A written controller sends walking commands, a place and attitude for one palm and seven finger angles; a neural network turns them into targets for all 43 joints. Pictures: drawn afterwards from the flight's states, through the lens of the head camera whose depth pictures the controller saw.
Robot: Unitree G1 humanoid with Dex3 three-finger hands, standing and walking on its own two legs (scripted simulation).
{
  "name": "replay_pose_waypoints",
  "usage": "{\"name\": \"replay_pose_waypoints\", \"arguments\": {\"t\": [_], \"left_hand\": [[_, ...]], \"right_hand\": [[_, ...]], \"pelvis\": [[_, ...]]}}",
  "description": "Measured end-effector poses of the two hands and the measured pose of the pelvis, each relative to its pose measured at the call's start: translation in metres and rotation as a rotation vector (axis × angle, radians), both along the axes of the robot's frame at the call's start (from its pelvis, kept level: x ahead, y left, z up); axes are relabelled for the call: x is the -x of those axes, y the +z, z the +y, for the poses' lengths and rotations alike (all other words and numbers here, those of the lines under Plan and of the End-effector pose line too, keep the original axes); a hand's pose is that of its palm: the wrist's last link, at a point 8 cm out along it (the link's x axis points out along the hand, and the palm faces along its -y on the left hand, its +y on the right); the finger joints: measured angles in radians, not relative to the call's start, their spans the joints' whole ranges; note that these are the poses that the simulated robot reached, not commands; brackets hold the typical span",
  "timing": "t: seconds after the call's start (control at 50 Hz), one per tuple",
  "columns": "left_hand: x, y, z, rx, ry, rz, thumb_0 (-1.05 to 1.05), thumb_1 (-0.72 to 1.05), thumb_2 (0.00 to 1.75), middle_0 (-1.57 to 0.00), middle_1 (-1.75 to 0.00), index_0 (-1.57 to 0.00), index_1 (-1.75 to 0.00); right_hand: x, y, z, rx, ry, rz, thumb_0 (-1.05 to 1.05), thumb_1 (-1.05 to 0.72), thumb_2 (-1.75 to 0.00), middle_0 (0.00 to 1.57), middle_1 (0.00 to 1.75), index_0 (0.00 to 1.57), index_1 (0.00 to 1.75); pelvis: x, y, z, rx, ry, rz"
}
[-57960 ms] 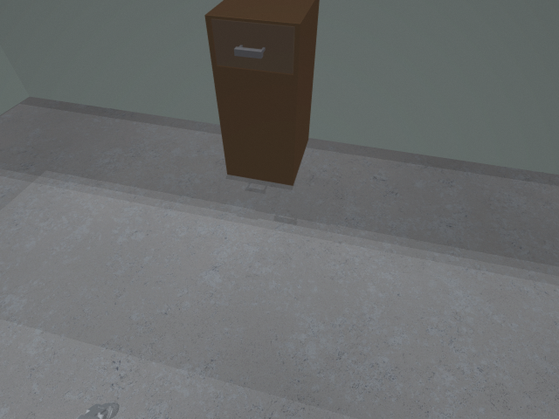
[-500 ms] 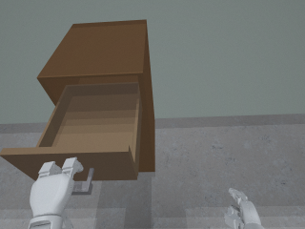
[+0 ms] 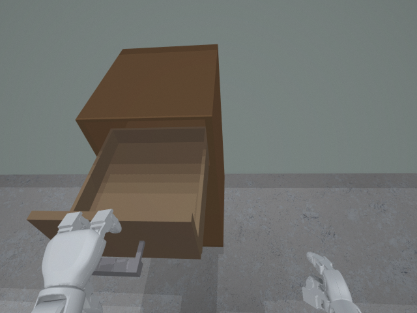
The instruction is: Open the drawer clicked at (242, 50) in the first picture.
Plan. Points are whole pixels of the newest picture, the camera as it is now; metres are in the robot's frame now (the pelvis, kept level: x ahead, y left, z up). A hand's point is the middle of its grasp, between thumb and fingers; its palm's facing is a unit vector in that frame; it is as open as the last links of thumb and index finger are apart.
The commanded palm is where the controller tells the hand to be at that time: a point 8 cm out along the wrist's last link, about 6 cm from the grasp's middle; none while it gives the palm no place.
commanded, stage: lift the hand off the handle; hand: left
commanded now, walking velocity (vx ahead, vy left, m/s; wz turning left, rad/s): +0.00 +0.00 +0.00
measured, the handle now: (116, 256) +0.23 +0.24 -0.04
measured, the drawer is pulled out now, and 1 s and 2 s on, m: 0.30 0.30 0.30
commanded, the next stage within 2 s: draw the hand back to the body in 0.50 s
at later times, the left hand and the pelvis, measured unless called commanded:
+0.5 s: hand (73, 240) +0.19 +0.25 +0.11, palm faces +0.08 -0.12 -0.99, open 13.8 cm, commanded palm +0.16 +0.24 +0.17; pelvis +0.01 +0.01 +0.02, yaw +0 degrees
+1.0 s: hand (62, 246) +0.18 +0.25 +0.12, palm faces +0.06 -0.11 -0.99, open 13.9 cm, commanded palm +0.15 +0.25 +0.18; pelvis +0.01 +0.01 +0.02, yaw +0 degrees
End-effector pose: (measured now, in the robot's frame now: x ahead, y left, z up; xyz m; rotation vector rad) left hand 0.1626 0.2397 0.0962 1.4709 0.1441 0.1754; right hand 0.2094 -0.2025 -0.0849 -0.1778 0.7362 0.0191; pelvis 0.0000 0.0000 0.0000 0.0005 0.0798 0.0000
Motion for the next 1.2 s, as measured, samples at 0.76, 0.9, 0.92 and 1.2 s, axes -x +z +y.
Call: {"name": "replay_pose_waypoints", "arguments": {"t": [0.76,0.9,0.92,1.2], "left_hand": [[0.000,0.065,0.008,0.024,-0.054,-0.029,0.00,-0.49,0.30,-0.32,-1.20,-0.32,-1.20],[0.003,0.078,0.014,0.001,-0.039,-0.054,0.00,-0.49,0.30,-0.32,-1.20,-0.32,-1.20],[0.004,0.078,0.014,0.003,-0.034,-0.052,0.00,-0.49,0.30,-0.32,-1.20,-0.32,-1.20],[0.014,0.080,0.021,-0.003,-0.045,-0.029,0.00,-0.49,0.30,-0.32,-1.20,-0.32,-1.20]], "right_hand": [[-0.007,0.025,0.022,-0.019,0.068,-0.002,0.01,-0.90,-0.90,0.20,0.30,0.20,0.29],[-0.007,0.025,0.020,-0.038,0.057,-0.009,0.01,-0.90,-0.90,0.20,0.30,0.20,0.29],[-0.007,0.025,0.019,-0.038,0.055,-0.010,0.01,-0.90,-0.90,0.20,0.30,0.20,0.29],[-0.011,0.031,0.007,0.012,0.053,-0.027,0.01,-0.90,-0.90,0.20,0.30,0.20,0.29]], "pelvis": [[-0.005,0.019,0.010,0.015,0.001,-0.069],[-0.006,0.020,0.010,0.015,-0.002,-0.071],[-0.006,0.020,0.010,0.015,-0.001,-0.071],[-0.005,0.020,0.007,0.019,0.009,-0.076]]}}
